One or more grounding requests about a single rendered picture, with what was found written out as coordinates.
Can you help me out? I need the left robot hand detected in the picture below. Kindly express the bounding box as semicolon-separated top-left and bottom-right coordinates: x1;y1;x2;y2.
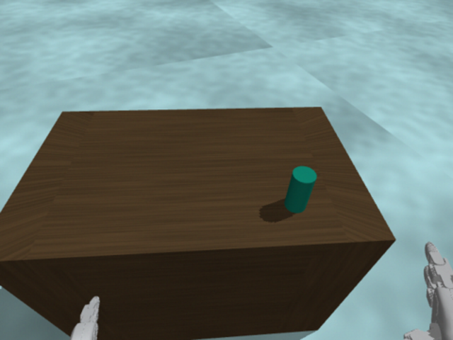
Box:
69;296;100;340

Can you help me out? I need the can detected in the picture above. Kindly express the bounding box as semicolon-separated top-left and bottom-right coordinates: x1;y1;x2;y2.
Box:
285;166;317;213

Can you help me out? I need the right robot hand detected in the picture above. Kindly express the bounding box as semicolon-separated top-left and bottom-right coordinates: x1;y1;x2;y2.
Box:
403;242;453;340

